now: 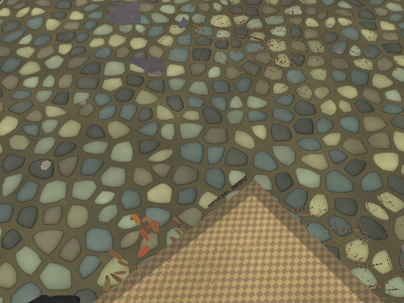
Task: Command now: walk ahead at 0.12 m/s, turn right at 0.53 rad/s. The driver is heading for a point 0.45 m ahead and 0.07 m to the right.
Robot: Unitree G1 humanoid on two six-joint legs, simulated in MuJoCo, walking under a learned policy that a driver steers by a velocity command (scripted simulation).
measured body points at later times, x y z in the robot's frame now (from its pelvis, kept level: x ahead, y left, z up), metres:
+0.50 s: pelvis +0.08 +0.06 +0.02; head +0.12 +0.08 +0.47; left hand +0.32 +0.30 -0.08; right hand +0.14 -0.24 -0.06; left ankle +0.14 +0.18 -0.72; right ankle +0.04 -0.06 -0.64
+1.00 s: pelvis +0.06 +0.03 +0.02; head +0.07 -0.01 +0.47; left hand +0.35 +0.17 -0.05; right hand +0.02 -0.29 -0.09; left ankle +0.15 +0.15 -0.66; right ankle +0.02 -0.05 -0.72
